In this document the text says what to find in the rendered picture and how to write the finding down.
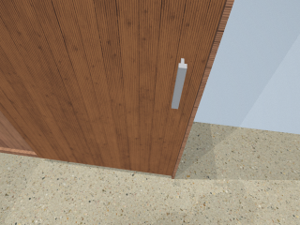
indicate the handle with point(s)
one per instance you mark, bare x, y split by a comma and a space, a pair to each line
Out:
179, 83

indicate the wardrobe door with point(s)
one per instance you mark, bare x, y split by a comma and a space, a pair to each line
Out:
10, 137
92, 81

